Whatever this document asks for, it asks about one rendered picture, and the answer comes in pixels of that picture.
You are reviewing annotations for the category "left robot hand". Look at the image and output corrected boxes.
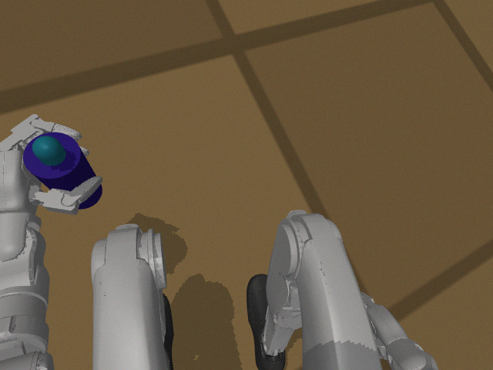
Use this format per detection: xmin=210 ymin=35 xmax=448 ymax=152
xmin=0 ymin=114 xmax=102 ymax=215

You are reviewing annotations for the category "right robot foot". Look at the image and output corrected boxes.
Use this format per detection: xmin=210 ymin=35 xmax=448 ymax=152
xmin=246 ymin=274 xmax=286 ymax=370

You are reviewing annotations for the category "right robot arm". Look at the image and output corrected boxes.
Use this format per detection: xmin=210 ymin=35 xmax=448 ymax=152
xmin=386 ymin=338 xmax=439 ymax=370

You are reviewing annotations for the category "bottle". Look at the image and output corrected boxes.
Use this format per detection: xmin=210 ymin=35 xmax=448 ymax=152
xmin=23 ymin=133 xmax=102 ymax=210

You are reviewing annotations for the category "right robot hand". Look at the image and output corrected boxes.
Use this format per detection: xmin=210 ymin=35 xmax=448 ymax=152
xmin=361 ymin=292 xmax=409 ymax=360

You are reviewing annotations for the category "left robot arm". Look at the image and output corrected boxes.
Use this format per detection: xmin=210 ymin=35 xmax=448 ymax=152
xmin=0 ymin=210 xmax=55 ymax=370

